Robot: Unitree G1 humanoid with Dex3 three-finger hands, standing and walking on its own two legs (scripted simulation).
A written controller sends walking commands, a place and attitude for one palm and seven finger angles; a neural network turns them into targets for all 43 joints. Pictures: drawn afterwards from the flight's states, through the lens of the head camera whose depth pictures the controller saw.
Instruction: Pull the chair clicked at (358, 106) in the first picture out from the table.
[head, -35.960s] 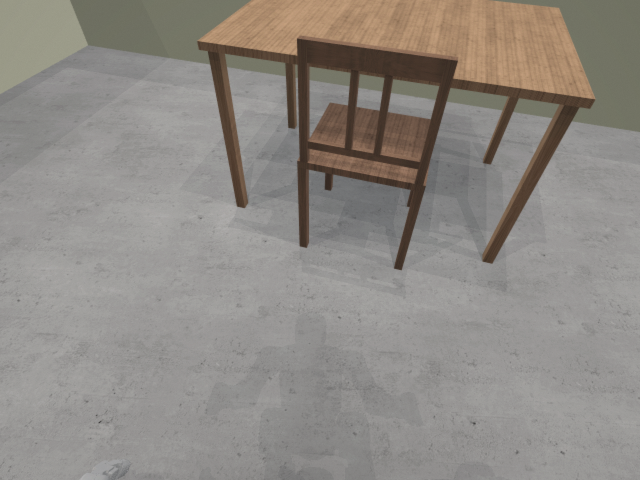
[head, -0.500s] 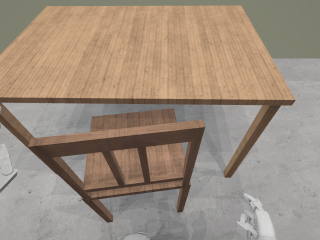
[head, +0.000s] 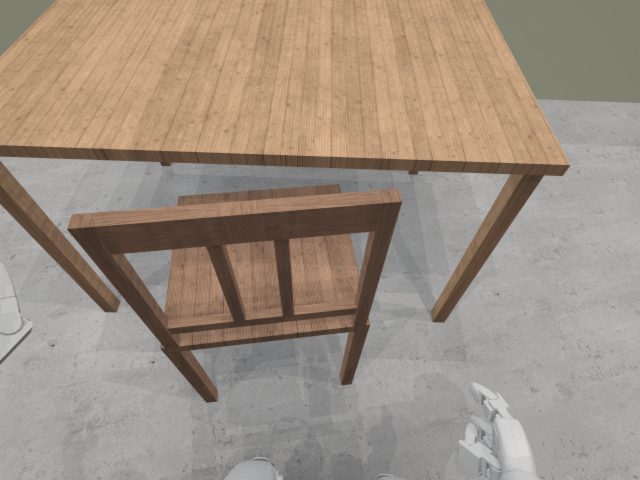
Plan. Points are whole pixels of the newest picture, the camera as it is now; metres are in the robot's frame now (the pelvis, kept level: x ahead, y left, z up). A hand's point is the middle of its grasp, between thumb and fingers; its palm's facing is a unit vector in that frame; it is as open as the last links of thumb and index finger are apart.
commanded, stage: step back with the hand held close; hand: left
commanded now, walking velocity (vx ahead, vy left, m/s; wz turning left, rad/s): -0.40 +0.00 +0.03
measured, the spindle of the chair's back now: (228, 283) +0.41 +0.19 -0.10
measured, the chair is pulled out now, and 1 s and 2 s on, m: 0.10 0.10 0.10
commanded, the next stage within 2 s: stop stepping back and stand still in 0.14 s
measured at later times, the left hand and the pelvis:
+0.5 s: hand out of the picture +0.05 +0.27 +0.19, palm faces +0.50 -0.73 -0.46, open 7.4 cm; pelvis -0.12 +0.00 +0.00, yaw +3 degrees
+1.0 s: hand out of the picture +0.02 +0.26 +0.20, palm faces +0.48 -0.72 -0.51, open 7.4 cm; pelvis -0.17 -0.01 +0.00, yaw +1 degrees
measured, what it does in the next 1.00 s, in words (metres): walks backwards: left foot, then right foot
